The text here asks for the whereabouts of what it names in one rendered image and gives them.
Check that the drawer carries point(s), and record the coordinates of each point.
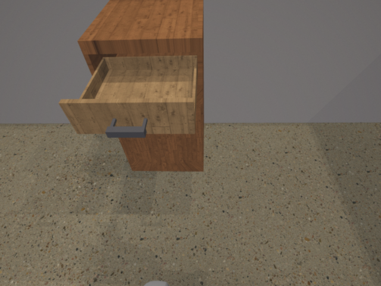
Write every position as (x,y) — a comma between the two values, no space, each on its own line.
(162,89)

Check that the handle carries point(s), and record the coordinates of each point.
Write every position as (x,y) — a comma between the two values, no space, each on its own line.
(113,131)

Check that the cabinet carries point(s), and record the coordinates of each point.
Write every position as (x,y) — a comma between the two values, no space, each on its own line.
(141,28)

